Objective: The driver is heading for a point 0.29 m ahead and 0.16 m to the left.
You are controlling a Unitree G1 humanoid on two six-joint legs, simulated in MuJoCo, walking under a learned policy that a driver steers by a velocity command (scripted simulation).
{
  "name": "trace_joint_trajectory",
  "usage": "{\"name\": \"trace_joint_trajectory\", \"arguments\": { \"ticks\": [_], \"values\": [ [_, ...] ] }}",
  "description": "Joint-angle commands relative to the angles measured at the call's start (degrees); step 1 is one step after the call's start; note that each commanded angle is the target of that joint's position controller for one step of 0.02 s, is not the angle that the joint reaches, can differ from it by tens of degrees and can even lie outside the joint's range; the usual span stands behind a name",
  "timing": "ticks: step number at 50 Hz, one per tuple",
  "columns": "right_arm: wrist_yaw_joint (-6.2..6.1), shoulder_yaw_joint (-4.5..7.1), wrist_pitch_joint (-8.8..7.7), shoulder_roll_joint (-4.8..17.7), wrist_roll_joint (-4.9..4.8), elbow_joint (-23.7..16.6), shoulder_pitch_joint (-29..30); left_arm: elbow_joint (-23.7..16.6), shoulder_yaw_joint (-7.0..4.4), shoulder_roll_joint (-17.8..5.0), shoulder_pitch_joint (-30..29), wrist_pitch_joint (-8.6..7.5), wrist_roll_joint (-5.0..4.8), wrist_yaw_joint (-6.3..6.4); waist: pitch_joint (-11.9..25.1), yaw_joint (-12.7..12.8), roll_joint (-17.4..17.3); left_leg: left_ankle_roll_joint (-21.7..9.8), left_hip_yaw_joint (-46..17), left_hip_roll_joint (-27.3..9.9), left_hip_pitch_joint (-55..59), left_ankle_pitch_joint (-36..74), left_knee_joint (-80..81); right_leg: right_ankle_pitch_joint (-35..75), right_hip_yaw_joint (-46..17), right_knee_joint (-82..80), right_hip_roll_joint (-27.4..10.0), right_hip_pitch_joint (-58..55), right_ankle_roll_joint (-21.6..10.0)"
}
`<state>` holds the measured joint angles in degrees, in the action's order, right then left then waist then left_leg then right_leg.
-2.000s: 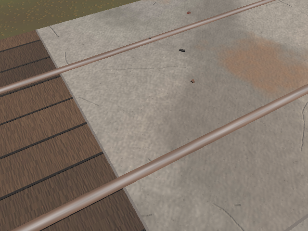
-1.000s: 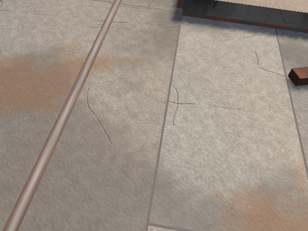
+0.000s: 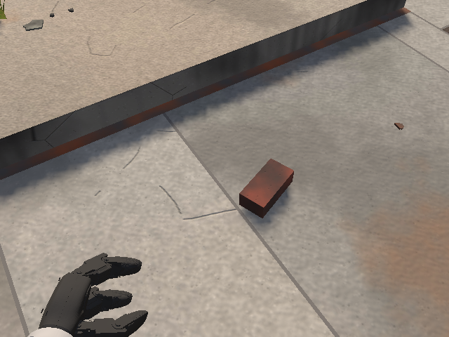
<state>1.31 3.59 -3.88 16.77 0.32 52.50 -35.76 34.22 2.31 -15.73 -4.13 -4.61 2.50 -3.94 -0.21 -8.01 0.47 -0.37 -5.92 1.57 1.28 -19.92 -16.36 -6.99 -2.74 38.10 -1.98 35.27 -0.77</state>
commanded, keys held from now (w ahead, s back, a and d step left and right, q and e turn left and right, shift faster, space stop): w+q+shift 0.14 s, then shift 0.86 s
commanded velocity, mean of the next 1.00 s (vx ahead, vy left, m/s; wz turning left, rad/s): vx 0.37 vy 0.00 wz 0.26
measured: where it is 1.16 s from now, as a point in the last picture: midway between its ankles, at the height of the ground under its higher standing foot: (208, 316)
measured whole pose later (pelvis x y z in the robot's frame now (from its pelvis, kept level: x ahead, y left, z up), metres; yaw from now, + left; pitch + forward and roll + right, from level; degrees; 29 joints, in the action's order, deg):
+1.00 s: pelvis +0.52 +0.01 +0.00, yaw +16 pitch -1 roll +1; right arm -0.3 0.9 0.1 13.6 1.2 47.6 -10.7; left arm 48.4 -1.2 -12.9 9.8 -0.7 0.8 1.8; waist -0.8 -0.9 -1.0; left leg -1.1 -2.0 2.8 -15.6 -14.1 -30.3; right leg -14.8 -2.7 31.5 -1.0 16.2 1.5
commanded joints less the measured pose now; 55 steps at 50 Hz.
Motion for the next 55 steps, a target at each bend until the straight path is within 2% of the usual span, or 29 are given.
{"name": "trace_joint_trajectory", "arguments": {
  "ticks": [1, 2, 3, 4, 5, 6, 8, 11, 13, 14, 15, 17, 19, 21, 22, 23, 24, 25, 26, 28, 30, 33, 39, 41, 42, 43, 44, 45, 55],
  "values": [
    [0.38, 2.71, -1.79, 12.6, -0.70, -6.9, 10.7, 1.3, -3.30, -8.3, 9.9, -0.16, -0.17, 1.62, 1.3, 12.2, -2.3, -8.0, -7.4, -8.9, -18.3, 32.0, -2.1, 1.4, 3.3, -5.4, 3.6, -29.2, -0.2],
    [0.40, 2.89, -1.64, 13.1, -0.77, -6.6, 10.2, 3.7, -4.33, -9.7, 17.8, -0.39, 0.42, 2.58, 6.5, 16.0, -0.7, -7.0, -5.3, -6.0, -19.7, 36.5, -15.5, -1.9, 4.1, -5.9, 4.1, -38.8, -0.8],
    [0.40, 2.30, -1.92, 10.7, -0.89, -7.3, 11.1, 4.8, -5.76, -12.9, 27.1, -0.79, 1.47, 3.92, 12.0, 20.5, 1.7, -5.7, -3.2, -2.5, -28.2, 28.8, -32.9, -12.4, -3.5, -6.7, -4.1, -50.3, -1.9],
    [-0.24, 0.30, -1.98, 1.4, -1.03, -9.3, 9.5, 5.1, -6.62, -16.7, 33.3, -0.94, 2.91, 4.99, 17.4, 18.9, 13.0, -5.6, -1.2, 0.8, -39.3, -8.7, -52.6, -35.6, -25.9, -13.4, -21.0, -58.0, -3.0],
    [-0.30, 0.01, -1.22, 2.5, -2.53, -11.9, 6.8, 4.4, -7.24, -18.1, 29.3, -0.12, 1.76, 5.21, 19.0, 15.1, 17.9, -6.2, 0.4, 1.3, -46.2, -5.5, -62.0, -46.7, -49.3, -26.7, -25.7, -53.7, -7.0],
    [-0.47, 0.39, -0.06, 4.9, -1.04, -11.2, 11.2, 4.1, -6.47, -12.6, 23.1, -0.07, 1.00, 5.17, 8.9, 13.0, 9.7, -6.2, 1.3, -3.0, -49.8, 0.4, -63.7, -44.9, -40.7, -26.0, -22.6, -47.0, -7.9],
    [0.54, 0.42, 1.02, 4.3, 0.32, -10.6, 16.5, 5.1, -5.10, -6.1, 20.1, -1.03, 0.80, 4.52, 0.0, 11.3, 2.8, -4.6, 1.7, -5.9, -47.1, 4.7, -58.8, -15.4, -21.2, -24.4, -16.5, -36.2, -7.3],
    [0.86, -0.01, 2.72, 1.2, 1.72, -11.9, 18.0, 9.2, -4.11, -2.8, 23.0, -2.86, -0.74, 4.02, -2.2, 7.4, 4.8, -2.2, 2.0, -5.4, -44.2, 0.4, -52.4, 31.5, -6.7, -20.8, -13.6, -32.9, -7.1],
    [1.27, -0.65, 2.51, 0.1, 1.98, -14.9, 23.5, 10.6, -4.06, -3.0, 22.6, -3.28, -1.68, 3.95, -2.6, 6.7, 6.1, -1.6, 3.6, -3.7, -44.7, 4.1, -43.9, 39.4, -1.0, -22.8, -11.9, -32.7, -6.6],
    [0.90, -1.44, 0.82, -1.4, -3.34, -16.3, 24.5, 8.1, -4.97, -4.2, 14.3, -2.68, -4.35, 4.74, -3.0, 5.3, 5.2, -1.4, 2.5, -4.8, -43.2, 8.3, -34.4, 32.7, 1.3, -23.5, -11.0, -31.1, -6.4],
    [1.45, -2.29, -0.44, -1.4, -2.94, -16.6, 26.7, 7.5, -5.20, -6.0, 12.7, -2.31, -4.73, 5.55, -1.8, 5.6, 3.7, -1.2, 4.9, -4.0, -35.9, 14.9, -24.9, 31.6, 4.7, -24.4, -8.8, -27.0, -5.9],
    [2.66, -2.04, -1.54, 0.1, -0.80, -17.5, 28.8, 9.4, -6.33, -10.2, 17.8, -2.37, -4.35, 6.21, 1.7, 6.4, 3.4, -0.9, 7.8, -0.1, -23.2, 25.3, -17.9, 34.6, 5.5, -24.1, -9.0, -25.4, -6.0],
    [2.72, -0.66, -1.13, 4.2, 0.00, -16.3, 23.7, 10.0, -7.27, -13.0, 18.5, -2.37, -4.23, 6.13, 4.8, 3.0, 4.2, -2.8, 7.8, 2.7, -14.3, 27.3, -16.2, 41.4, 6.3, -17.5, -8.8, -27.3, -4.7],
    [1.25, 1.04, -0.05, 8.2, 0.88, -14.0, 15.7, 10.3, -6.94, -12.4, 19.2, -1.75, -4.55, 5.69, 8.0, -2.3, 2.0, -5.9, 5.3, 1.5, -0.6, 35.2, -12.6, 36.5, 7.8, -0.3, -6.0, -23.9, -1.1],
    [0.02, 1.51, 0.61, 12.9, 1.45, -13.6, 14.0, 9.5, -5.69, -8.3, 22.3, -1.43, -2.71, 5.46, 11.6, -0.6, -10.0, -8.3, -4.6, -8.8, 9.7, 65.6, -16.0, -3.1, 9.3, 20.6, -0.2, -15.1, 1.9],
    [-0.30, 0.19, 0.35, 13.1, 3.55, -16.4, 17.3, 11.5, -3.57, -4.0, 36.7, -0.95, -2.85, 4.13, 26.7, 6.2, -18.9, -22.5, -27.7, -26.5, 24.9, 84.5, -19.6, -34.0, 0.0, 44.4, 5.0, -3.5, 4.2],
    [0.57, 0.04, 0.71, 9.3, 2.06, -17.5, 18.3, 13.1, -4.89, -10.7, 35.6, -0.60, -3.49, 3.52, 32.4, 2.5, -7.8, -23.8, -27.6, -24.4, 21.2, 75.6, -16.0, -31.3, -8.4, 45.2, 3.2, -5.3, 3.9],
    [0.97, -0.22, 0.80, 8.7, 0.55, -17.9, 23.6, 10.9, -5.42, -11.8, 29.0, 0.02, -4.42, 3.69, 22.0, 4.2, -4.8, -21.6, -20.5, -21.0, 12.6, 66.5, -13.6, -29.1, -5.8, 41.9, 0.8, -2.4, 4.0],
    [0.99, -0.62, 0.72, 6.8, -0.61, -17.1, 26.7, 10.3, -5.31, -10.6, 24.8, 0.70, -3.66, 4.67, 13.8, 5.9, 0.0, -18.7, -16.7, -17.9, 3.1, 59.9, -11.1, -26.2, -3.3, 36.7, -1.3, -0.9, 4.5],
    [0.83, -0.91, 0.61, 5.7, 0.24, -16.4, 28.4, 10.7, -5.53, -9.7, 24.5, 2.72, -3.12, 5.97, 8.1, 8.7, -0.5, -16.9, -12.5, -15.1, -11.1, 54.2, -6.9, -21.8, -2.7, 31.0, -2.8, -6.8, 5.3],
    [0.82, -0.73, 0.42, 5.5, 1.17, -15.7, 30.1, 11.3, -5.15, -6.7, 26.3, 3.67, -2.81, 6.52, 8.3, 10.5, -3.0, -16.9, -8.6, -13.8, -17.8, 54.0, -4.7, -19.6, -1.8, 24.8, -2.7, -12.3, 6.0],
    [-0.14, -0.58, 0.88, 5.0, 1.11, -14.5, 31.5, 10.8, -4.52, -4.0, 23.2, 3.84, -2.41, 6.93, 10.6, 10.3, -4.4, -15.2, -3.9, -11.6, -19.7, 50.9, -4.1, -12.4, -0.9, 12.2, -2.5, -17.2, 5.9],
    [-0.71, -1.31, 2.51, 3.1, 0.46, -11.8, 31.6, 10.2, -5.07, -4.2, 16.6, 4.79, -2.00, 6.44, 5.4, 9.7, -6.0, -10.7, -5.2, -9.2, -24.3, 9.6, -2.5, -1.3, -0.1, -6.1, -0.6, -25.4, 3.7],
    [-0.53, -2.22, 2.15, 0.8, 0.95, -10.0, 27.2, 9.2, -5.31, -6.3, 15.4, 4.45, -0.73, 6.48, 3.2, 8.7, -2.2, -5.4, -4.5, -5.7, -26.4, -0.4, -5.6, 6.3, -5.1, -13.5, -5.2, -29.6, 1.0],
    [-0.34, -1.84, 1.86, 1.3, 1.13, -9.4, 22.2, 8.7, -6.30, -10.8, 12.9, 4.61, -1.18, 6.74, 2.1, 4.3, 5.4, -3.2, -0.9, -1.5, -27.4, -4.4, -7.1, 5.8, -7.3, -12.5, -7.9, -28.0, -2.1],
    [-0.70, -1.97, 2.19, 1.2, 1.16, -9.1, 23.4, 9.6, -6.05, -7.8, 12.6, 4.65, -1.48, 6.37, 2.9, 5.3, 7.5, -1.6, 2.4, -0.4, -20.5, -1.1, -8.4, -7.6, -6.7, -14.7, -6.6, -21.0, -3.0],
    [-1.08, -1.63, 2.67, 2.3, 1.14, -9.2, 25.9, 9.6, -5.42, -5.2, 12.1, 4.43, -1.41, 5.96, 0.8, 6.4, 5.9, -1.0, 2.4, -0.4, -18.6, 1.4, -9.0, -13.7, -5.8, -15.8, -4.5, -17.9, -1.9],
    [-1.50, -1.43, 3.13, 2.4, 0.97, -9.2, 26.7, 10.0, -5.23, -4.6, 11.8, 4.13, -1.26, 5.77, 0.2, 6.6, 5.2, -1.2, 2.2, -0.9, -18.1, 2.7, -9.3, -13.1, -4.8, -15.7, -3.4, -17.3, -0.7],
    [-2.47, -0.94, 3.48, 2.2, 0.30, -5.6, 25.7, 13.9, -5.32, -4.2, 13.4, 3.04, -2.30, 5.94, 2.8, 7.7, 0.5, -1.1, 1.4, -2.1, -14.9, 14.7, -10.5, 4.7, -2.7, -11.3, -1.5, -23.5, -0.8]
  ]
}}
